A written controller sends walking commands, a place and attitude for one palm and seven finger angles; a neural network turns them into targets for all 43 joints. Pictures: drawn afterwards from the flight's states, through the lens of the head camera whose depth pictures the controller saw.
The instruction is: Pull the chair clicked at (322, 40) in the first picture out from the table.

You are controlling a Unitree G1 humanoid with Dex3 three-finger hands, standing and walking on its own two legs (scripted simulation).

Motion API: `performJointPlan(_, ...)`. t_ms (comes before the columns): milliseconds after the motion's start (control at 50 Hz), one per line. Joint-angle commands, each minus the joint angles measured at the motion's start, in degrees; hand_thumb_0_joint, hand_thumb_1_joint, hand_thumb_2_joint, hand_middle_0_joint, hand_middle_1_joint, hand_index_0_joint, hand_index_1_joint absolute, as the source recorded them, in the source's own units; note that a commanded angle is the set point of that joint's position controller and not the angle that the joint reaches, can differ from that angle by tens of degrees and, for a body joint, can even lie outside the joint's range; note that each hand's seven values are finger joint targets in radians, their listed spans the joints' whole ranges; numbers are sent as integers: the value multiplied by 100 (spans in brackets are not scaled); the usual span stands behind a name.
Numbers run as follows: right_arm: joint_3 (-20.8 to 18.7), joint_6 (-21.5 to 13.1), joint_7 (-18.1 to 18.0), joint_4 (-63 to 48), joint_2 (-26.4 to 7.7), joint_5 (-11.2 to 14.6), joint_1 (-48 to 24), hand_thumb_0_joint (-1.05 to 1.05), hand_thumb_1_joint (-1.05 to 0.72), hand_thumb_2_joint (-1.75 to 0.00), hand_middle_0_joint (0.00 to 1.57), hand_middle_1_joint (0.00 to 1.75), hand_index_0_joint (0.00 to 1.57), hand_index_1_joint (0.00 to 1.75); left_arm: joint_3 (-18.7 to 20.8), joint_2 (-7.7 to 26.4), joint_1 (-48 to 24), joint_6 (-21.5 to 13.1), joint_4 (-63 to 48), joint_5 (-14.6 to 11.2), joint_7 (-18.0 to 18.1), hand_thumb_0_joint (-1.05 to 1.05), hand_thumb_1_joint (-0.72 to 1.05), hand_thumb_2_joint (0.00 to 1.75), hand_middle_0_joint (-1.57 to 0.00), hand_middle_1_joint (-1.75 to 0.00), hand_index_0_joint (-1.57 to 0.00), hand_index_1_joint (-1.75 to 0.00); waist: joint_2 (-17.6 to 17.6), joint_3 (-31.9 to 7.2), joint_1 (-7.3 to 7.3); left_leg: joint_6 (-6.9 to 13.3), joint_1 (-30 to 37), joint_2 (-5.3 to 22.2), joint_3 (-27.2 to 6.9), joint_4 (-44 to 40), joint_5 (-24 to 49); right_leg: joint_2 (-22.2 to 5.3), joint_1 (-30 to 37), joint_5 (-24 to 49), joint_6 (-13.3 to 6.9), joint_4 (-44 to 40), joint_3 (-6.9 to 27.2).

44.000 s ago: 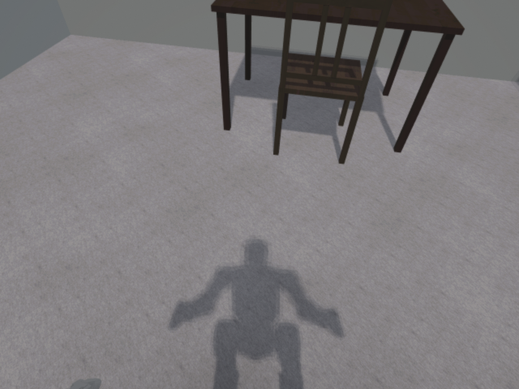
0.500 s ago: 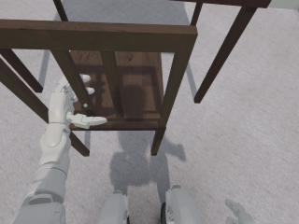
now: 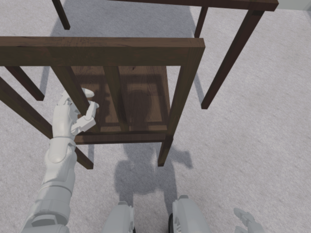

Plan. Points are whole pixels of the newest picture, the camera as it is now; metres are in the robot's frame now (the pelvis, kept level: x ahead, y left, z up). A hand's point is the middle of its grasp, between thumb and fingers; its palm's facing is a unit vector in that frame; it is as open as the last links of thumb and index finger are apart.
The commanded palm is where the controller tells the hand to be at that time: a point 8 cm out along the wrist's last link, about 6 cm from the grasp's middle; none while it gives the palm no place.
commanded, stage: hook a spindle and tug to test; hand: left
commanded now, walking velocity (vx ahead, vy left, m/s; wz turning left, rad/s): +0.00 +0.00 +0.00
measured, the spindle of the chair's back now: (83, 105) +0.43 +0.18 +0.03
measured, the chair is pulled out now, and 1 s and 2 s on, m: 0.23 0.28 0.40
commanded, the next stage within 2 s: step backward, pulling the chair out in 0.46 s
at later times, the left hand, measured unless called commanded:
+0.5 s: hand (88, 128) +0.37 +0.16 +0.02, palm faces +0.02 -1.00 -0.02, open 5.7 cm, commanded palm +0.34 +0.22 +0.02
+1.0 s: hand (89, 128) +0.36 +0.15 +0.04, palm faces +0.05 -0.99 -0.13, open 5.6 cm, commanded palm +0.33 +0.20 +0.04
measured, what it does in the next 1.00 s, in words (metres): rises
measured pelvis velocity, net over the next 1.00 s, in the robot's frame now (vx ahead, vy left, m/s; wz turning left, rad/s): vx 0.01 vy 0.01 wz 0.00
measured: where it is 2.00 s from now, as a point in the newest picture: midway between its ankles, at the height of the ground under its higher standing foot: outside the picture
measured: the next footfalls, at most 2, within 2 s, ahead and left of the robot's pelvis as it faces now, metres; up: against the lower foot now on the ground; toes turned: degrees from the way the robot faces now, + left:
none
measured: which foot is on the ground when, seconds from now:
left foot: down 0.00-1.00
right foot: down 0.00-1.00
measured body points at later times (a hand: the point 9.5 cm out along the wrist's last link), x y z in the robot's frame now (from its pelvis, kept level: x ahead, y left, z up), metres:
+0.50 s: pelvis +0.00 +0.00 +0.00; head +0.12 +0.01 +0.43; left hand +0.36 +0.22 +0.02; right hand +0.14 -0.26 -0.11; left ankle +0.00 +0.11 -0.63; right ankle +0.04 -0.13 -0.63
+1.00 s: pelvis +0.01 +0.01 +0.10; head +0.09 +0.02 +0.54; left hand +0.35 +0.21 +0.05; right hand +0.09 -0.26 -0.02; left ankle +0.00 +0.11 -0.63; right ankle +0.04 -0.13 -0.63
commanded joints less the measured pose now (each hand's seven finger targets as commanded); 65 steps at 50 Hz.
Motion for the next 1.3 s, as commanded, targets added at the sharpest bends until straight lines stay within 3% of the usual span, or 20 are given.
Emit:
performJointPlan(0,-327,-175,-71,-636,-896,1,294,0,-90,-90,20,30,20,30,123,926,-859,-565,-1386,120,-85,0,90,90,-50,-145,-50,-145,117,-2509,132,-75,1275,-70,-133,-990,2552,99,2067,1949,-226,-592,36)
performJointPlan(20,-309,-184,-80,-630,-872,0,249,0,-90,-90,20,30,20,30,-9,816,-1021,-582,-1440,128,-93,0,90,90,-50,-145,-50,-145,146,-2422,73,-61,1245,-78,-126,-986,2469,93,2028,1918,-220,-604,40)
performJointPlan(180,-306,-225,-118,-696,-847,4,144,0,-90,-90,20,30,20,30,109,852,-471,-563,-1608,18,-176,0,90,90,-50,-145,-50,-145,280,-2383,195,-55,1211,-110,-87,-973,2514,82,2139,2017,-237,-593,71)
performJointPlan(360,-302,-293,-152,-733,-841,34,21,0,-90,-90,20,30,20,30,-73,646,-355,-471,-1746,-69,-270,0,90,90,-50,-145,-50,-145,117,-2327,150,-44,1137,-122,-86,-947,2285,59,2105,1873,-208,-615,62)
performJointPlan(480,-285,-323,-193,-725,-864,28,-17,0,-90,-90,20,30,20,30,101,874,-476,-455,-1752,-76,-278,0,90,90,-50,-145,-50,-145,67,-2287,147,-24,963,-140,-87,-905,2112,61,2125,1784,-215,-607,107)
performJointPlan(540,-281,-356,-199,-709,-840,31,-46,0,-90,-90,20,30,20,30,-115,636,-633,-456,-1730,-74,-282,0,90,90,-50,-145,-50,-145,74,-2271,89,-23,982,-146,-79,-889,1996,49,2037,1675,-200,-621,97)
performJointPlan(560,-323,122,-395,-1003,-712,270,392,0,-90,-90,20,30,20,30,446,2358,-1610,160,-2860,563,426,0,90,90,-50,-145,-50,-145,338,-3568,365,62,2699,-104,63,-2025,1940,-462,4330,1509,-262,-1971,832)
performJointPlan(580,-322,221,-551,-1193,-673,273,504,0,-90,-90,20,30,20,30,259,2057,-1598,520,-3008,606,746,0,90,90,-50,-145,-50,-145,490,-3321,217,84,2985,-146,116,-2196,1995,-387,4570,2196,-233,-2232,706)
performJointPlan(600,-290,297,-649,-1093,-661,305,313,0,-90,-90,20,30,20,30,110,1711,-1074,848,-2493,638,931,0,90,90,-50,-145,-50,-145,505,-2942,198,56,2933,-105,53,-2338,2126,-421,4382,2544,-242,-2271,617)
performJointPlan(620,-229,379,-712,-994,-627,325,264,0,-90,-90,20,30,20,30,-246,1214,-662,1109,-1970,660,1012,0,90,90,-50,-145,-50,-145,378,-2441,146,38,2994,-12,-112,-2662,2125,-423,4201,2499,-231,-2296,432)
performJointPlan(640,-210,445,-758,-860,-629,340,239,0,-90,-90,20,30,20,30,-395,1007,-427,1308,-1434,676,1086,0,90,90,-50,-145,-50,-145,195,-2001,149,77,2942,65,-183,-2814,2079,-441,4168,2511,-181,-2451,447)
performJointPlan(700,-162,518,-873,-588,-712,326,201,0,-90,-90,20,30,20,30,-568,958,-1007,1480,-699,740,1253,0,90,90,-50,-145,-50,-145,-3,-1303,117,67,3122,283,-359,-3401,2425,-559,4545,3045,-115,-2835,414)
performJointPlan(820,-232,492,-887,-218,-744,214,385,0,-90,-90,20,30,20,30,-862,662,-1562,1256,460,835,1228,0,90,90,-50,-145,-50,-145,814,-1072,159,29,4424,796,-712,-3848,4949,-411,4533,3646,-65,-3141,292)
performJointPlan(900,-303,542,-795,-244,-749,140,306,0,-90,-90,20,30,20,30,-848,614,-1302,1165,652,864,1148,0,90,90,-50,-145,-50,-145,999,-1100,222,14,4787,996,-852,-4026,5500,-265,4686,3139,-109,-3215,265)
performJointPlan(960,-324,536,-752,-309,-729,116,144,0,-90,-90,20,30,20,30,-820,596,-1061,1079,514,820,1108,0,90,90,-50,-145,-50,-145,1074,-992,290,67,4728,1117,-841,-4182,5271,-252,4863,2891,-133,-3224,297)
performJointPlan(1020,-341,522,-743,-337,-712,96,84,0,-90,-90,20,30,20,30,-731,644,-762,1039,367,811,1093,0,90,90,-50,-145,-50,-145,883,-998,309,40,4802,1137,-698,-4171,5256,-284,5036,3351,-137,-3325,332)
performJointPlan(1080,-375,495,-781,-311,-719,107,66,0,-90,-90,20,30,20,30,-637,807,-710,1017,320,807,1119,0,90,90,-50,-145,-50,-145,557,-1082,279,-78,4608,1025,-520,-4066,4718,-466,5326,4191,-204,-3470,487)
performJointPlan(1140,-357,456,-820,-225,-683,165,62,0,-90,-90,20,30,20,30,-739,797,-910,988,394,781,1176,0,90,90,-50,-145,-50,-145,203,-1082,230,-176,4436,736,-250,-3934,3572,-763,5364,4328,-287,-3713,768)
performJointPlan(1200,-363,420,-853,-100,-698,213,66,0,-90,-90,20,30,20,30,-771,886,-1014,978,657,777,1251,0,90,90,-50,-145,-50,-145,-101,-1013,223,-220,4439,418,-102,-3746,2533,-1100,5253,3849,-375,-4224,1142)
performJointPlan(1280,-351,381,-854,35,-743,281,-19,0,-90,-90,20,30,20,30,-877,879,-1215,1015,972,777,1309,0,90,90,-50,-145,-50,-145,-635,-645,270,-176,4335,159,-112,-3677,1239,-1413,5010,2253,-396,-5069,1434)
